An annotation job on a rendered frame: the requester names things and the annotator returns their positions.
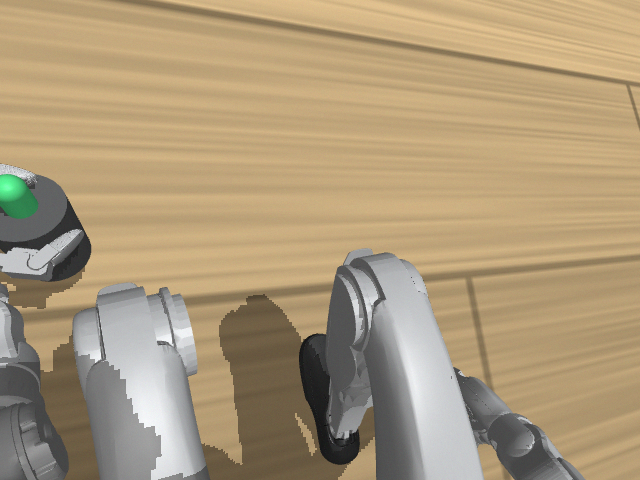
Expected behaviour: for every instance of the right robot foot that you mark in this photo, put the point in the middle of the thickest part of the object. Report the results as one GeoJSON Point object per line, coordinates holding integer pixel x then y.
{"type": "Point", "coordinates": [315, 380]}

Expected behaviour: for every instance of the left robot hand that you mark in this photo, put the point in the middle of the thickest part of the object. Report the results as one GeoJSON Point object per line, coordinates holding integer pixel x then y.
{"type": "Point", "coordinates": [32, 264]}

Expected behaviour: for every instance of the right robot arm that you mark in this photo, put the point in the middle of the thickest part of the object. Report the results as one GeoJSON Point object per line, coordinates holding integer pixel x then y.
{"type": "Point", "coordinates": [526, 452]}

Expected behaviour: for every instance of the left robot arm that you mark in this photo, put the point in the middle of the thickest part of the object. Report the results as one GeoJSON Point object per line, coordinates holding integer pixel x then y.
{"type": "Point", "coordinates": [30, 447]}

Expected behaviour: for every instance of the bottle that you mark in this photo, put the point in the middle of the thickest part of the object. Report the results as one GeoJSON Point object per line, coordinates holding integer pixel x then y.
{"type": "Point", "coordinates": [33, 216]}

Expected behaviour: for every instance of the right robot hand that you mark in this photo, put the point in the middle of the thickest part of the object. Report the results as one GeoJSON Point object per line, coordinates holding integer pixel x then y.
{"type": "Point", "coordinates": [482, 404]}

